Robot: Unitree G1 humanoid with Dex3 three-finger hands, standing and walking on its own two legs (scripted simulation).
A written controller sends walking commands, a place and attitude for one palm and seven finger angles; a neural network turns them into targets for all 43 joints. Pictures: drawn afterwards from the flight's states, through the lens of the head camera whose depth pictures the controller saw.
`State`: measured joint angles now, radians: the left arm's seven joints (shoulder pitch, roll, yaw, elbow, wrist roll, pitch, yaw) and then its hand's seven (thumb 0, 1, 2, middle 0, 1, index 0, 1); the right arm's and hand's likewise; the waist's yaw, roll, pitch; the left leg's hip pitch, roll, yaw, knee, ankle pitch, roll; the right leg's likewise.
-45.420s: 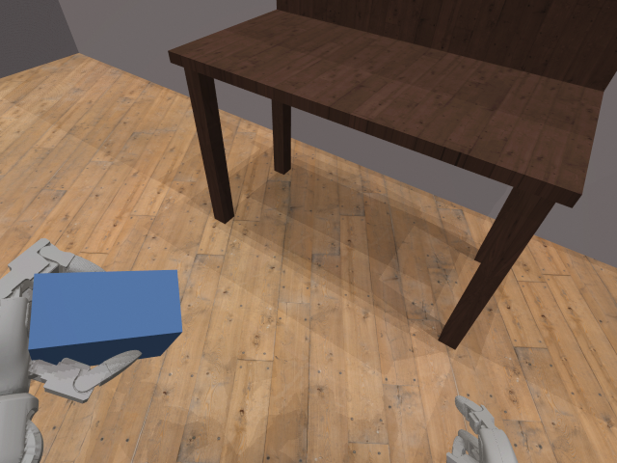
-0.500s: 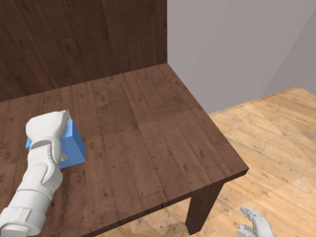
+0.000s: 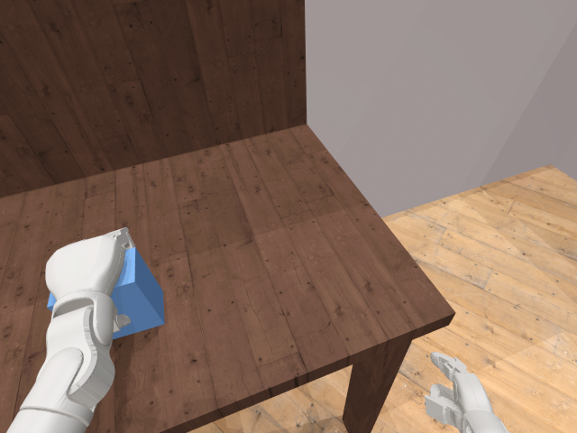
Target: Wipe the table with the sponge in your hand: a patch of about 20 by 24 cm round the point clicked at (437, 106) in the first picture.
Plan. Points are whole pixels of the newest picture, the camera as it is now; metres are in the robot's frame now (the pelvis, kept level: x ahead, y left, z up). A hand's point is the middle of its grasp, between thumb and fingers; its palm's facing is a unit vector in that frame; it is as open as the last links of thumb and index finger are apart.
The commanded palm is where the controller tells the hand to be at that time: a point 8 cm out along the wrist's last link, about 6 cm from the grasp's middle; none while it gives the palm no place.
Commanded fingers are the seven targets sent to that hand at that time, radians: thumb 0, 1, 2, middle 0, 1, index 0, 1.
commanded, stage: wipe back along the first lane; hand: left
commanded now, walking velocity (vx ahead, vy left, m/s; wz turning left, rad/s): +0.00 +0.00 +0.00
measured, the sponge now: (118, 304) +0.27 +0.30 +0.03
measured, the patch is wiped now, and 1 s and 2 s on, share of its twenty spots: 1.00 1.00 1.00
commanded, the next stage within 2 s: lift the sponge slowly off the table in 0.58 s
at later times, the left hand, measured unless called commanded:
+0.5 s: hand (109, 313) +0.23 +0.28 +0.08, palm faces +0.08 -0.09 -0.99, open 10.3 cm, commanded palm +0.18 +0.26 +0.11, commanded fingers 0.00 0.10 1.30 -1.20 -1.60 -1.20 -1.60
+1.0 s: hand (109, 330) +0.20 +0.26 +0.08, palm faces +0.07 -0.13 -0.99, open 10.3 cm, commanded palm +0.16 +0.25 +0.13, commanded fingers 0.00 0.10 1.30 -1.20 -1.60 -1.20 -1.60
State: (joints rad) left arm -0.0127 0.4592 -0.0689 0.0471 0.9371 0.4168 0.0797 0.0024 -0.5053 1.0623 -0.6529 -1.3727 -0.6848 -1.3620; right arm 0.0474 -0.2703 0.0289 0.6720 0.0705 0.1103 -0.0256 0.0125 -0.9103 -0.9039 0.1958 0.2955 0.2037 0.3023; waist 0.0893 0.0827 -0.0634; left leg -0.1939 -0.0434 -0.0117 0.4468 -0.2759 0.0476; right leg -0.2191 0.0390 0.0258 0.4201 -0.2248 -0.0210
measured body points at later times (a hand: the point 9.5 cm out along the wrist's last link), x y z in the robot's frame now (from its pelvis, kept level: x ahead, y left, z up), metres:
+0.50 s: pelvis +0.00 +0.00 +0.00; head -0.02 -0.03 +0.45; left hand +0.22 +0.28 +0.13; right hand +0.22 -0.21 -0.09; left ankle -0.03 +0.09 -0.74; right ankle +0.00 -0.11 -0.74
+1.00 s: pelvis -0.01 -0.01 +0.00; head -0.03 -0.04 +0.45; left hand +0.20 +0.26 +0.13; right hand +0.22 -0.21 -0.09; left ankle -0.03 +0.09 -0.74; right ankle +0.00 -0.11 -0.74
